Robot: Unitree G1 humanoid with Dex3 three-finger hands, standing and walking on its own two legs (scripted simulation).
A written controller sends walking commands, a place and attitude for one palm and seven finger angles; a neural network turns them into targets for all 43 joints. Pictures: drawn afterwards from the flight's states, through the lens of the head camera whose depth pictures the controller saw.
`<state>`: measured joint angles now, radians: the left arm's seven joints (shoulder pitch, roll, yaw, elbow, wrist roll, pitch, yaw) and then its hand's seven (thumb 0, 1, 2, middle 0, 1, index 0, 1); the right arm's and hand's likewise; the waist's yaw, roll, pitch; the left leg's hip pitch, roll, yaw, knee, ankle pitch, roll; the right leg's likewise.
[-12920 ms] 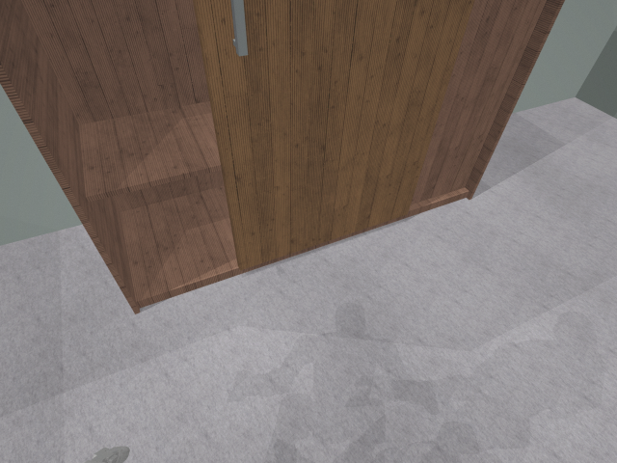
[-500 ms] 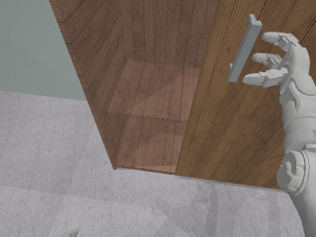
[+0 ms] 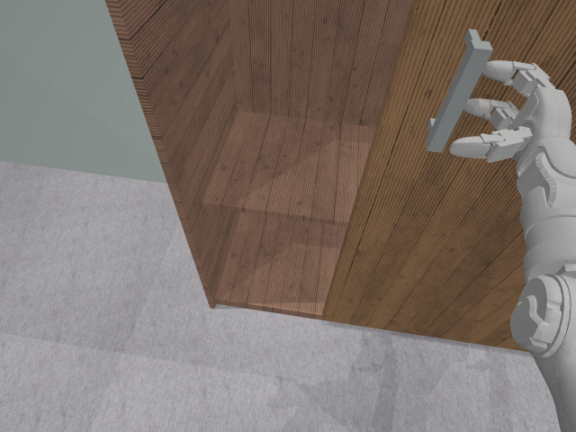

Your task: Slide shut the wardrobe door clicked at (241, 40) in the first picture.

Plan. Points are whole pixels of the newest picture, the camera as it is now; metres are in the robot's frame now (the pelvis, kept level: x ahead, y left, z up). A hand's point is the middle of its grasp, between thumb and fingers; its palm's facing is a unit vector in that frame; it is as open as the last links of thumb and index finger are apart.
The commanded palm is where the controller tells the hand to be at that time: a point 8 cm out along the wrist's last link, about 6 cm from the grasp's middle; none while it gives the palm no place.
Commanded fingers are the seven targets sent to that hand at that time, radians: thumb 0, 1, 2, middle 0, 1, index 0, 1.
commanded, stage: slide the fingers in behind the handle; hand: right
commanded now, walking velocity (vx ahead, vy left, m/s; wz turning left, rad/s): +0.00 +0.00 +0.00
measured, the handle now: (452, 94) +0.54 -0.12 +0.21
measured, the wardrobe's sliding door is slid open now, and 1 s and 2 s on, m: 0.39 0.39 0.39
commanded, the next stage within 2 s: grip the handle and tug to test in 1.50 s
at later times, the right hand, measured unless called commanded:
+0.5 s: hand (482, 123) +0.49 -0.15 +0.21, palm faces -0.01 +1.00 +0.02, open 14.0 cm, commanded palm +0.47 -0.19 +0.21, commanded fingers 0.00 0.50 -0.30 0.30 1.20 0.30 1.20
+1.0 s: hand (446, 115) +0.49 -0.10 +0.21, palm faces +0.00 +1.00 +0.02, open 14.0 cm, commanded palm +0.47 -0.16 +0.21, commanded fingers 0.00 0.50 -0.30 0.30 1.20 0.30 1.20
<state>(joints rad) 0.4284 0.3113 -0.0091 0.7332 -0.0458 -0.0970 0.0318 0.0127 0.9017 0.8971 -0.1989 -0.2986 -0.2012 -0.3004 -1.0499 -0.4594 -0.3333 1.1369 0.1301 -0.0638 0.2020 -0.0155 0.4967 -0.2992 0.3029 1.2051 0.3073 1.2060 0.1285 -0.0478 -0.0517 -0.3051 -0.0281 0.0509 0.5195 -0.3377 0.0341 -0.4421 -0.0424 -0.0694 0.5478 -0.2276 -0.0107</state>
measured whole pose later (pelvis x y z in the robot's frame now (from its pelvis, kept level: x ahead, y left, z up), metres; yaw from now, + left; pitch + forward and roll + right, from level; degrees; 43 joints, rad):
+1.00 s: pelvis +0.00 +0.00 +0.00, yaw +0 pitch +6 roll +0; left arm 0.37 0.27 -0.02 0.73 -0.04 -0.10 0.02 0.01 0.90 0.90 -0.20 -0.30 -0.20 -0.30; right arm -1.04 -0.31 -0.27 1.04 0.12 -0.03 0.05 -0.02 0.50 -0.30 0.30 1.20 0.30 1.20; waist 0.11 -0.05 -0.04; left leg -0.29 -0.02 0.05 0.54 -0.35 0.03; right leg -0.42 -0.03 -0.07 0.54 -0.22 -0.01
